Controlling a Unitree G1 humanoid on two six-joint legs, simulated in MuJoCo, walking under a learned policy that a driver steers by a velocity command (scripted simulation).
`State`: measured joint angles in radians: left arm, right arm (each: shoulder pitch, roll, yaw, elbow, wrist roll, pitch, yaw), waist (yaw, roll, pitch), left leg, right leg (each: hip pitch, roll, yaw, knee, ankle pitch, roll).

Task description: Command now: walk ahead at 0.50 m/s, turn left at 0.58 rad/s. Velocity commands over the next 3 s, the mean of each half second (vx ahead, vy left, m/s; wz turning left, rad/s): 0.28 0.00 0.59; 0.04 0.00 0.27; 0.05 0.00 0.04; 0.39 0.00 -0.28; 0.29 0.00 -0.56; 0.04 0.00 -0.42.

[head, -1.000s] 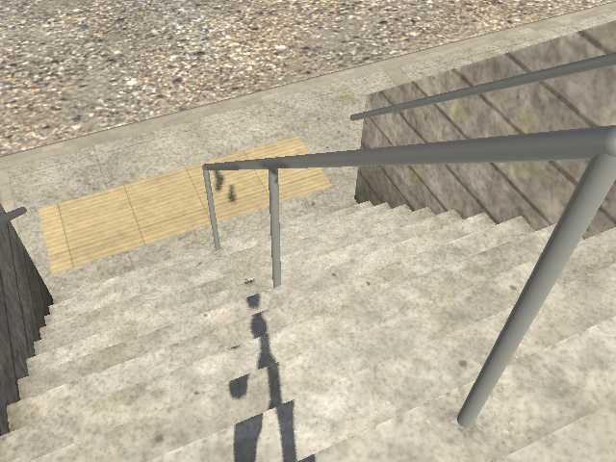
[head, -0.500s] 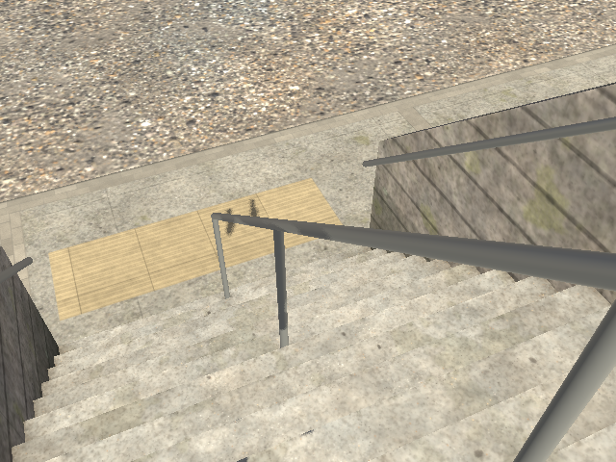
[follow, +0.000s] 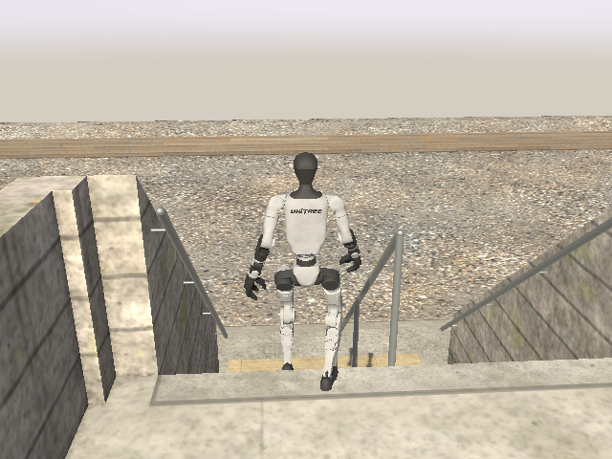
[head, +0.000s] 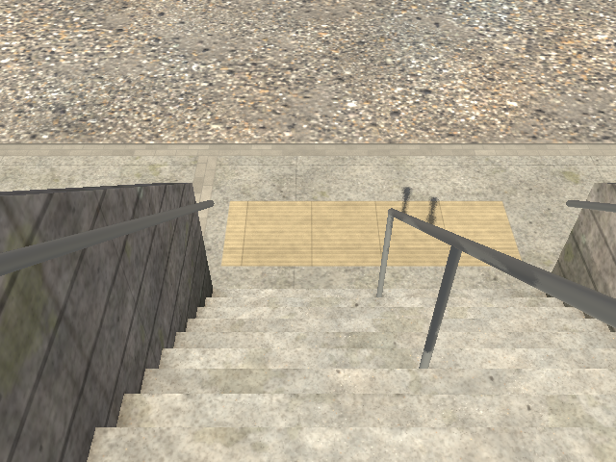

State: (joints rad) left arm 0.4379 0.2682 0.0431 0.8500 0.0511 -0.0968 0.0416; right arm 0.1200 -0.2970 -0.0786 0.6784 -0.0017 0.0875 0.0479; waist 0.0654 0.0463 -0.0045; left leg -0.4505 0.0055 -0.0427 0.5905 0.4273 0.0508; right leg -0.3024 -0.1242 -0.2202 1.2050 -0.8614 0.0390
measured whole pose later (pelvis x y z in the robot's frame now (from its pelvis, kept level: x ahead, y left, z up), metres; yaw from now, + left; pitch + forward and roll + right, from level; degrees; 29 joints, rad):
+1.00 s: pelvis +0.25 +0.01 -0.29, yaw +25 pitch +0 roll +1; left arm 0.45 0.20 -0.02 0.83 0.01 -0.01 0.01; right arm 0.18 -0.22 0.00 0.74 -0.02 0.10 -0.06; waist 0.03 0.02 0.02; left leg -1.02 -0.17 -0.06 2.27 -0.67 0.01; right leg -0.22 -0.01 0.01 0.44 -0.22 -0.09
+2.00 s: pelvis +0.35 +0.09 -0.32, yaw +16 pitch +0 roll +1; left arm 0.28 0.22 0.03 0.87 -0.01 0.00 -0.03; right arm 0.44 -0.23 -0.03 0.97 -0.06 -0.01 -0.04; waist -0.04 0.01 0.03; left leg -0.71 0.02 0.06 1.97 -0.57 0.10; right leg -0.27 0.15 0.01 0.64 -0.40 -0.14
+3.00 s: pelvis +0.57 +0.06 -0.55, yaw -13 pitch -3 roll +1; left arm 0.33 0.15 -0.05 0.83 0.01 0.03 0.00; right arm 0.29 -0.29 -0.05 0.81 -0.01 0.07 -0.01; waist 0.00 0.06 -0.01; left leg -0.51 -0.06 -0.16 1.19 -0.51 0.00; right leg -0.43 0.03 0.02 0.92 -0.45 -0.04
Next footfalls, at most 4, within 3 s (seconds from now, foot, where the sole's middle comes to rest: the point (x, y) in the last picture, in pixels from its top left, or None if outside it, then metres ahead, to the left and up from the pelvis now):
0.06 left None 0.12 0.09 -0.87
0.80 right None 0.35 -0.07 -1.07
1.30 left None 0.17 0.12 -0.87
1.92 right None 0.38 0.07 -1.07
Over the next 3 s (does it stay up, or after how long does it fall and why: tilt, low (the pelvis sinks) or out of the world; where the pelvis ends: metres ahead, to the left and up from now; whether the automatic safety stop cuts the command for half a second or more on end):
stays up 0.57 0.06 -0.55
